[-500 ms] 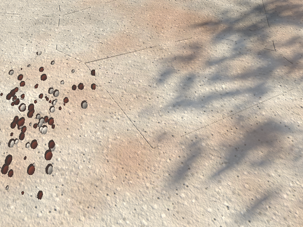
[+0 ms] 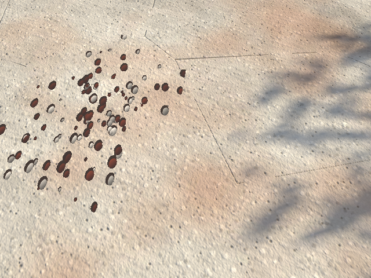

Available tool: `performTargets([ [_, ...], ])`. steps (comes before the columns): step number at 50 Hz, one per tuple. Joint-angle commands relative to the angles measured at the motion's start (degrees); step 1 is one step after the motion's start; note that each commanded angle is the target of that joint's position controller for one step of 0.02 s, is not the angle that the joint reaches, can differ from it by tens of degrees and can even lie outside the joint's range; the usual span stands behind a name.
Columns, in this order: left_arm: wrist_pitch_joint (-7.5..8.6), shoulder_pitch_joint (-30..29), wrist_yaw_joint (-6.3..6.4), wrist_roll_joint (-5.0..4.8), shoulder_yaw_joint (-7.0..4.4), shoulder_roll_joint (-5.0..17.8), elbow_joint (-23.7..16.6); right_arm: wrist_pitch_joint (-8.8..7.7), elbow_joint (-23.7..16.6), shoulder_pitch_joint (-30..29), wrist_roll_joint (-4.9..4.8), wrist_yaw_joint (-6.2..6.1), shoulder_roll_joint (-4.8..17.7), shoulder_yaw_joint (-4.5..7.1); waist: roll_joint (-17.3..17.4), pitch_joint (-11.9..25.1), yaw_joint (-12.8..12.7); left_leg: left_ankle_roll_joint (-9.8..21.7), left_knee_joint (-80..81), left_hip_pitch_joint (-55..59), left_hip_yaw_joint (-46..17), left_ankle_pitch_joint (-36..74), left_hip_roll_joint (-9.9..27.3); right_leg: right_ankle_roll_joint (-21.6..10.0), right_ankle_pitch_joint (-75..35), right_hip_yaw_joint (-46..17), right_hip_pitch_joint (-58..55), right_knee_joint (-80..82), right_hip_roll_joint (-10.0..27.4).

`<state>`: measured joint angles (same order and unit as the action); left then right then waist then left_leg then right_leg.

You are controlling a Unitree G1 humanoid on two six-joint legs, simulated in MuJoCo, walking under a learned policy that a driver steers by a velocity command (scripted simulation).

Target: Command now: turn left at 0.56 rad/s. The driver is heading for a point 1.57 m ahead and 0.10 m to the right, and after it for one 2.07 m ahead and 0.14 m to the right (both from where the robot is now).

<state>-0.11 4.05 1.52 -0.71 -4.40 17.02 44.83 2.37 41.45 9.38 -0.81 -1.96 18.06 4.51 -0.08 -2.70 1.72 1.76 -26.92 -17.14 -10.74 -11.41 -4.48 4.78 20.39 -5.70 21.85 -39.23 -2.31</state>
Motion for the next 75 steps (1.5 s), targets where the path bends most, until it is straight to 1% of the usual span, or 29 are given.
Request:
performTargets([
  [1,1.63,2.0,-0.66,-0.22,-1.57,5.7,-3.0,-0.09,-4.2,-2.4,-0.45,-0.23,9.8,2.49,10.2,8.1,-1.7,9.3,3.4,8.6,-17.2,19.3,12.9,-1.1,-3.0,0.8,-3.6,9.5,-0.8],
  [2,1.92,4.3,-0.89,-0.21,-1.78,5.8,-2.2,0.19,-4.6,-3.6,-0.87,-0.44,9.5,2.32,9.9,8.0,-3.3,7.6,2.0,7.1,-17.0,16.6,11.3,-2.0,-9.0,1.8,-7.9,16.8,-0.6],
  [3,1.98,6.1,-0.87,0.22,-2.28,7.4,-1.4,0.3,-4.7,-2.7,-0.72,-0.69,7.8,1.78,7.8,8.8,-3.2,5.0,-0.9,3.9,-14.9,9.6,9.0,-3.5,-14.7,0.0,-13.5,20.4,3.5],
  [4,1.63,5.8,-0.55,1.32,-2.79,10.9,-2.1,0.22,-4.4,1.0,0.37,-0.53,4.3,0.82,-4.4,10.2,-0.6,1.6,-12.5,-2.9,-7.0,-7.9,2.5,-8.0,-22.6,-11.4,-19.4,21.7,15.4],
  [5,1.36,4.9,-0.8,3.45,-2.93,13.1,-2.4,-0.46,-5.9,1.0,0.07,-0.54,5.9,1.47,-15.2,6.8,0.0,-1.3,-22.7,-13.0,0.0,-26.8,-4.4,-18.5,-30.7,-24.2,-16.2,23.0,23.9],
  [6,1.71,2.9,-0.78,3.28,-2.22,10.5,-3.5,-0.94,-4.8,2.4,0.82,-0.5,10.1,2.56,-11.1,6.1,-0.1,-3.2,-33.8,-13.4,-1.3,-26.1,-0.7,-22.2,-28.7,-24.4,-13.5,23.5,25.8],
  [7,1.87,0.0,-0.63,2.5,-1.41,7.7,-4.1,-0.77,-3.4,2.8,0.3,-0.43,11.5,3.34,-7.9,4.7,0.7,-3.9,-37.9,-13.2,-1.3,-22.0,-0.1,-20.1,-26.1,-18.2,-12.3,22.6,21.9],
  [9,1.85,-1.5,-0.49,0.76,-0.7,6.0,-3.9,0.2,-1.8,3.3,0.57,-0.95,8.9,2.97,-6.7,3.1,0.5,-5.8,-40.2,-14.2,-0.9,-16.3,0.0,-16.6,-23.2,-11.5,-12.9,21.5,16.7],
  [12,1.42,1.4,-0.08,0.91,-0.01,5.3,-2.0,0.02,-2.7,0.9,0.0,-0.6,5.0,1.48,-8.4,3.8,-1.1,-7.3,-32.8,-11.6,2.2,-13.4,0.8,-16.9,-27.6,-6.3,-15.2,21.0,13.9],
  [15,0.81,2.1,0.03,0.95,-0.11,6.8,-1.0,-0.35,-3.4,-1.7,0.48,-0.18,2.5,-0.07,-10.3,5.2,-2.9,-7.7,-17.6,-4.2,6.9,-13.9,4.3,-16.8,-28.2,-4.7,-16.1,20.1,13.5],
  [17,0.28,3.9,-0.19,0.72,-0.49,8.7,-0.2,-0.57,-3.0,-1.7,0.08,0.05,3.6,0.02,-11.0,5.3,-3.9,-7.4,-9.9,0.0,9.2,-12.0,4.0,-17.1,-29.6,-5.8,-15.7,19.2,14.2],
  [19,0.13,3.5,-0.42,-0.13,-0.12,8.3,0.4,-0.69,-1.0,1.9,0.16,0.24,3.8,0.23,-9.6,4.9,-1.7,-5.6,4.3,6.8,10.6,-1.0,3.3,-15.6,-30.0,-5.3,-13.9,17.3,13.4],
  [20,0.49,5.6,-0.56,-0.39,0.22,7.5,1.4,-0.7,-0.6,2.3,0.55,0.25,4.8,0.38,-7.9,4.7,-1.6,-3.9,9.9,11.2,9.0,5.2,4.1,-13.3,-28.1,-5.0,-11.8,16.9,12.6],
  [21,1.31,7.0,-0.95,0.66,0.82,6.3,1.6,-0.6,-1.0,2.9,0.95,-0.17,7.6,0.72,-3.4,7.0,-2.5,-2.0,8.0,17.9,3.5,16.1,9.1,-9.6,-23.2,-3.3,-7.9,15.1,11.0],
  [22,2.27,9.1,-1.56,1.87,1.32,4.3,1.5,-0.25,-0.9,1.8,1.3,-0.41,11.0,1.37,6.4,8.1,-5.5,1.9,3.6,18.1,-0.3,22.2,13.5,-6.1,-13.1,2.0,-5.7,13.8,5.8],
  [23,2.33,6.4,-1.4,2.1,1.66,3.7,1.9,-0.53,-0.8,0.1,1.56,0.38,6.1,0.21,6.9,8.5,-3.9,4.2,4.3,11.7,-0.4,13.8,13.7,-3.5,-8.4,3.6,-10.8,14.9,5.0],
  [24,2.11,3.9,-1.29,1.99,1.48,4.7,1.9,-1.0,-0.8,-1.0,1.87,0.98,3.7,-0.45,5.3,6.4,-3.0,3.3,5.1,9.8,0.5,7.2,11.5,-2.5,-10.3,3.9,-11.6,14.8,4.7],
  [30,0.6,5.1,-0.11,1.38,1.22,5.2,5.1,-2.86,2.2,0.5,1.63,1.14,3.7,-1.05,4.8,1.6,-2.9,0.7,5.7,5.2,2.1,4.7,8.8,-2.8,-13.2,3.8,-12.0,14.6,4.8],
  [40,0.43,5.9,0.48,1.08,1.06,5.4,10.2,-3.25,6.2,0.7,1.36,1.01,3.4,-1.58,1.2,1.8,-2.7,0.8,5.5,5.7,3.4,5.8,7.5,-2.1,-14.7,3.8,-13.2,15.5,5.1],
  [61,0.07,8.7,1.18,0.84,1.8,3.9,16.0,-2.98,13.9,3.7,0.99,0.44,2.5,-2.54,0.4,0.9,-2.4,-0.1,4.9,5.2,6.5,5.4,5.3,-2.8,-14.7,4.5,-12.3,15.5,4.5],
  [63,-0.08,9.8,1.27,0.5,1.98,2.9,16.8,-2.66,14.9,4.8,0.63,0.15,3.0,-2.33,1.6,1.3,-2.2,0.9,6.2,4.8,6.3,-11.7,4.6,-3.3,-1.9,7.1,-11.0,13.2,2.1],
  [64,0.01,9.3,1.3,0.24,1.94,2.8,16.5,-2.52,14.8,5.1,0.28,0.03,4.3,-1.88,3.2,-0.5,-1.7,2.4,7.5,3.1,4.3,-23.0,5.6,-3.9,5.7,8.4,-8.1,10.5,0.8],
  [66,1.15,7.0,0.97,0.22,2.22,1.8,14.7,-3.04,14.9,7.3,-0.12,0.1,6.5,-1.12,7.9,-4.6,-0.3,6.6,13.2,1.7,-5.6,-36.6,12.3,-4.8,9.0,9.4,-0.5,3.2,0.2],
  [68,2.99,6.6,-0.02,-0.32,2.56,0.4,13.7,-4.15,15.1,8.6,-0.49,0.22,8.0,-0.36,11.2,-6.6,-0.3,11.2,17.7,0.2,-16.3,-38.1,19.7,-6.5,5.4,7.1,2.0,-4.5,2.8],
  [70,4.54,9.1,-1.06,-0.97,2.5,0.2,14.1,-4.9,13.6,4.8,-0.81,0.45,6.6,-0.58,10.2,-7.1,-3.0,10.6,16.1,-0.7,-14.3,-32.0,19.8,-8.9,6.8,6.4,-0.4,-0.1,4.3],
  [72,5.25,18.0,-1.45,-0.65,1.74,1.0,18.0,-4.86,11.4,-1.0,-1.19,0.72,4.7,-1.07,5.7,-5.2,-7.6,6.0,7.9,-8.3,-3.2,-21.5,12.4,-9.5,-2.2,7.1,-17.5,13.8,2.5],
  [73,5.27,24.4,-1.36,-0.02,0.78,4.1,19.7,-5.28,10.5,-1.7,-0.47,1.02,1.3,-2.03,-3.9,-1.7,-9.0,2.6,-7.9,-13.4,5.1,-14.1,6.8,-10.7,0.6,-4.9,-25.6,19.4,10.0],
  [74,5.64,30.3,-2.1,-0.02,-0.74,11.3,20.2,-6.27,7.9,-2.5,-0.39,0.68,-0.2,-2.26,-17.9,0.1,-9.7,-0.2,-23.7,-23.4,11.6,-17.9,0.6,-17.5,7.8,-28.3,-30.9,28.8,21.7],
  [75,6.43,27.7,-2.42,0.91,0.29,8.9,19.6,-7.07,8.0,-1.7,-1.52,0.69,2.0,-1.7,-13.1,-1.5,-7.6,0.3,-34.6,-27.4,6.4,-21.5,2.8,-20.6,11.4,-35.8,-28.5,30.7,25.5],
])
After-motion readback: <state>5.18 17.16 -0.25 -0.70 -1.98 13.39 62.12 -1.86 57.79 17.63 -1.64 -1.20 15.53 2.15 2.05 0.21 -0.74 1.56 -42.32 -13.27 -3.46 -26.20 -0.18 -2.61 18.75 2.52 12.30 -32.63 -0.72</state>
